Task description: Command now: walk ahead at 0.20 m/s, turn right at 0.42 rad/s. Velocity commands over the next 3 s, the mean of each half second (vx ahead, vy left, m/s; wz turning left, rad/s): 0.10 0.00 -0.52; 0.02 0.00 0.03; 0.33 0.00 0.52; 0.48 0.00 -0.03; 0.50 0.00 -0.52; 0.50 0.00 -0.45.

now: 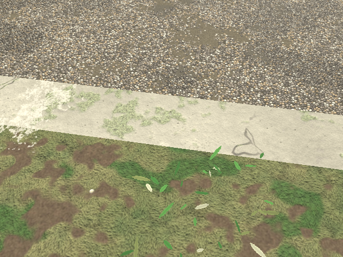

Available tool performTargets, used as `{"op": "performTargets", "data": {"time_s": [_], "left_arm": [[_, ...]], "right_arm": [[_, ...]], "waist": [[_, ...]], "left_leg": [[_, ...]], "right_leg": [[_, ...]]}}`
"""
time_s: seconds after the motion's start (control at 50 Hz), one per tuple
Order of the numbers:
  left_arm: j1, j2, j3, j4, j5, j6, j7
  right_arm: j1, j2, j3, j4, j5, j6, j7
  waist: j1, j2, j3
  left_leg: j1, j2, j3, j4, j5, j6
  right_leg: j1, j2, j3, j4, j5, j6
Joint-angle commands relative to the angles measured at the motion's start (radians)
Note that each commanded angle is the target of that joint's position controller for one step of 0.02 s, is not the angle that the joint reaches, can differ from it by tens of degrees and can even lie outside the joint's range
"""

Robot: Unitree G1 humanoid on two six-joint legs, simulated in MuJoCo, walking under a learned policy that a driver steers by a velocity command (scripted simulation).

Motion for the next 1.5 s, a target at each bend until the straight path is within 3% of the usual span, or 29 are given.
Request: {"op": "performTargets", "data": {"time_s": [0.02, 0.1, 0.12, 0.14, 0.16, 0.18, 0.22, 0.28, 0.36, 0.52, 0.58, 0.6, 0.62, 0.66, 0.78, 0.9, 0.92, 0.94, 0.96, 0.98, 1.04, 1.18, 1.3, 1.34, 1.36, 1.38, 1.4, 1.44, 1.5], "left_arm": [[-0.100, 0.048, 0.002, -0.116, -0.006, -0.019, -0.022], [0.091, 0.096, 0.035, -0.054, 0.007, -0.025, -0.019], [0.162, 0.204, 0.066, -0.061, -0.001, -0.026, -0.003], [0.180, 0.298, 0.075, -0.092, 0.024, -0.043, -0.012], [0.162, 0.225, 0.055, -0.101, 0.033, -0.063, -0.019], [0.113, 0.185, 0.043, -0.108, 0.024, -0.073, -0.016], [0.025, 0.161, 0.035, -0.129, 0.004, -0.064, 0.001], [0.010, 0.163, 0.030, -0.145, 0.020, -0.047, 0.028], [0.032, 0.171, 0.035, -0.139, 0.003, -0.025, 0.046], [-0.002, 0.172, 0.038, -0.155, 0.003, 0.005, 0.047], [-0.034, 0.135, 0.023, -0.168, 0.003, -0.005, 0.049], [0.001, 0.077, 0.003, -0.176, 0.033, -0.015, 0.049], [0.093, 0.052, -0.003, -0.168, 0.034, -0.014, 0.052], [0.098, 0.132, 0.017, -0.117, 0.033, -0.002, 0.050], [-0.009, 0.070, 0.009, -0.099, 0.019, -0.006, 0.045], [0.021, 0.073, 0.022, -0.073, 0.023, -0.031, 0.039], [0.040, 0.113, 0.033, -0.075, 0.035, -0.035, 0.039], [0.032, 0.179, 0.051, -0.067, 0.045, -0.031, 0.038], [0.004, 0.169, 0.048, -0.086, 0.060, -0.033, 0.035], [-0.007, 0.134, 0.038, -0.104, 0.069, -0.040, 0.040], [-0.011, 0.103, 0.025, -0.095, 0.019, -0.066, 0.051], [0.088, 0.157, 0.043, -0.061, 0.017, -0.086, 0.034], [0.063, 0.199, 0.060, -0.051, -0.017, -0.090, 0.008], [0.071, 0.136, 0.036, -0.060, 0.000, -0.099, 0.011], [0.048, 0.033, -0.001, -0.148, 0.045, -0.114, 0.012], [-0.007, 0.075, 0.004, -0.163, 0.018, -0.143, 0.010], [-0.038, 0.138, 0.018, -0.174, -0.020, -0.159, 0.000], [-0.028, 0.144, 0.021, -0.149, 0.012, -0.171, 0.001], [0.005, 0.123, 0.023, -0.129, 0.042, -0.156, -0.008]], "right_arm": [[-0.019, -0.192, -0.054, -0.048, 0.012, -0.022, 0.005], [-0.031, -0.162, -0.046, -0.033, 0.020, -0.028, 0.021], [-0.035, -0.103, -0.028, -0.062, -0.016, -0.034, 0.022], [-0.114, -0.074, -0.014, -0.133, -0.030, -0.047, 0.015], [-0.116, -0.135, -0.029, -0.123, -0.005, -0.053, 0.016], [-0.100, -0.160, -0.036, -0.111, 0.009, -0.053, 0.021], [-0.093, -0.175, -0.045, -0.088, -0.011, -0.047, 0.012], [-0.060, -0.133, -0.037, -0.071, -0.014, -0.042, 0.014], [-0.117, -0.106, -0.025, -0.082, -0.009, -0.038, 0.015], [-0.165, -0.134, -0.032, -0.098, 0.003, -0.060, 0.041], [-0.098, -0.156, -0.042, -0.085, -0.012, -0.080, 0.044], [-0.055, -0.211, -0.048, -0.094, -0.033, -0.082, 0.038], [-0.050, -0.208, -0.039, -0.067, -0.052, -0.073, 0.041], [-0.095, -0.069, 0.008, -0.063, -0.020, -0.082, 0.056], [-0.103, -0.210, -0.034, -0.057, 0.004, -0.032, 0.043], [-0.119, -0.191, -0.037, -0.072, 0.032, 0.001, 0.014], [-0.119, -0.169, -0.031, -0.081, 0.028, 0.001, 0.010], [-0.122, -0.134, -0.024, -0.103, 0.023, -0.002, 0.012], [-0.103, -0.145, -0.024, -0.098, 0.018, -0.006, 0.016], [-0.083, -0.185, -0.041, -0.086, 0.016, -0.008, 0.018], [-0.073, -0.155, -0.041, -0.072, 0.022, 0.002, 0.031], [-0.200, -0.100, -0.004, -0.154, 0.023, -0.028, 0.077], [-0.104, -0.134, -0.014, -0.155, 0.025, -0.028, 0.089], [0.165, -0.229, -0.070, -0.081, 0.031, -0.020, 0.072], [0.264, -0.370, -0.097, -0.081, 0.030, -0.024, 0.055], [0.256, -0.329, -0.076, -0.102, 0.027, -0.050, 0.062], [0.203, -0.259, -0.054, -0.100, 0.018, -0.067, 0.066], [0.103, -0.188, -0.030, -0.113, 0.012, -0.075, 0.065], [0.035, -0.181, -0.024, -0.132, -0.003, -0.077, 0.050]], "waist": [[-0.042, 0.189, 0.001], [0.056, 0.085, -0.053], [0.062, -0.163, -0.098], [0.077, -0.325, -0.107], [0.085, -0.176, -0.103], [0.053, -0.143, -0.060], [0.021, -0.060, -0.025], [-0.006, -0.076, -0.075], [0.014, -0.090, -0.079], [0.026, -0.130, -0.076], [-0.020, -0.116, -0.104], [-0.011, 0.033, -0.203], [0.055, 0.254, -0.211], [0.048, 0.153, -0.139], [0.007, 0.178, -0.084], [0.032, 0.172, -0.116], [0.035, 0.105, -0.123], [0.003, -0.108, -0.072], [0.017, -0.219, -0.048], [0.031, -0.192, -0.053], [0.029, -0.101, 0.007], [0.105, -0.111, 0.041], [0.015, -0.111, 0.026], [-0.115, 0.000, -0.131], [-0.117, 0.315, -0.202], [-0.145, 0.230, -0.258], [-0.124, 0.183, -0.136], [-0.054, 0.081, -0.023], [0.007, 0.102, -0.005]], "left_leg": [[0.041, 0.238, -0.192, -0.230, -0.075, 0.194], [-0.093, 0.165, -0.026, 0.065, 0.131, 0.103], [-0.280, 0.073, 0.087, 0.416, -0.040, -0.002], [-0.548, -0.090, 0.004, 0.628, -0.381, -0.052], [-0.576, -0.035, -0.103, 0.754, -0.390, -0.046], [-0.583, -0.007, -0.110, 0.757, -0.307, -0.030], [-0.554, 0.027, -0.105, 0.658, -0.143, -0.032], [-0.438, -0.013, -0.086, 0.587, -0.001, -0.060], [-0.409, -0.044, -0.094, 0.395, 0.071, -0.084], [-0.284, -0.088, -0.114, 0.148, 0.051, -0.058], [-0.038, -0.040, -0.121, -0.096, 0.360, 0.008], [0.144, 0.140, -0.298, -0.087, 0.670, 0.082], [0.231, 0.307, -0.541, -0.063, 0.896, 0.274], [0.111, 0.277, -0.528, -0.100, 0.593, 0.292], [0.042, 0.113, -0.407, -0.118, 0.381, 0.207], [-0.048, 0.075, -0.438, -0.076, 0.253, 0.155], [-0.138, 0.044, -0.393, -0.016, 0.199, 0.112], [-0.253, -0.072, -0.242, 0.098, 0.034, 0.053], [-0.321, -0.128, -0.147, 0.256, -0.163, 0.013], [-0.380, -0.097, -0.135, 0.480, -0.295, -0.009], [-0.534, -0.016, -0.156, 0.608, -0.125, -0.024], [-0.469, 0.022, -0.037, 0.333, -0.009, -0.030], [-0.153, -0.039, 0.071, 0.109, 0.033, 0.059], [0.263, -0.062, 0.006, 0.059, 0.049, 0.129], [0.517, 0.234, -0.565, -0.074, -0.102, 0.304], [0.519, 0.320, -0.857, -0.237, -0.291, 0.393], [0.445, 0.313, -0.745, -0.253, -0.285, 0.371], [0.245, 0.224, -0.539, -0.238, -0.077, 0.307], [0.084, 0.148, -0.395, -0.271, 0.208, 0.291]], "right_leg": [[-0.041, -0.028, -0.025, -0.124, 0.025, -0.030], [0.318, 0.060, -0.073, -0.419, 0.243, -0.086], [0.474, -0.147, 0.237, -0.490, 0.491, -0.160], [0.502, -0.358, 0.670, -0.582, 0.607, -0.381], [0.484, -0.376, 0.636, -0.590, 0.604, -0.418], [0.449, -0.324, 0.524, -0.571, 0.609, -0.373], [0.388, -0.238, 0.385, -0.565, 0.656, -0.282], [0.340, -0.177, 0.288, -0.555, 0.862, -0.263], [0.340, -0.153, 0.290, -0.522, 0.825, -0.243], [0.335, -0.142, 0.444, -0.416, 0.771, -0.218], [0.279, -0.067, 0.439, -0.324, 0.684, -0.145], [0.214, 0.010, 0.346, -0.165, 0.475, -0.095], [0.038, 0.152, 0.276, -0.003, -0.177, -0.024], [0.026, 0.061, 0.264, 0.116, -0.212, 0.053], [0.105, 0.059, 0.102, -0.207, -0.007, 0.076], [0.276, 0.057, 0.081, -0.483, 0.262, 0.007], [0.344, -0.027, 0.140, -0.493, 0.298, -0.035], [0.327, -0.129, 0.260, -0.532, 0.323, -0.122], [0.317, -0.276, 0.399, -0.594, 0.440, -0.231], [0.328, -0.355, 0.444, -0.619, 0.468, -0.294], [0.403, -0.281, 0.339, -0.653, 0.152, -0.228], [0.438, -0.257, 0.150, -0.716, 0.213, -0.211], [0.296, -0.267, 0.016, -0.585, 0.380, -0.165], [0.108, -0.176, -0.131, -0.177, 0.573, -0.081], [-0.295, -0.017, -0.151, 0.245, 0.027, 0.017], [-0.441, 0.029, 0.083, 0.396, -0.105, 0.015], [-0.514, -0.029, 0.103, 0.416, -0.028, -0.013], [-0.420, -0.092, 0.095, 0.283, 0.124, -0.031], [-0.280, -0.087, 0.072, 0.162, 0.243, 0.001]]}}
Next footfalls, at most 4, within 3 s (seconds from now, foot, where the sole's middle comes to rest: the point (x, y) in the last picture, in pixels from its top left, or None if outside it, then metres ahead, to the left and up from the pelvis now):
0.12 right None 0.04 -0.12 -0.77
0.58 left None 0.24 0.04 -0.77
0.90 right None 0.11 -0.18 -0.77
1.34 left None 0.30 0.08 -0.77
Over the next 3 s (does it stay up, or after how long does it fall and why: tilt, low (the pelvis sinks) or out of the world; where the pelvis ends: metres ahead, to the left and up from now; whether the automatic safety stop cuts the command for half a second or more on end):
stays up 0.96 -0.10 0.00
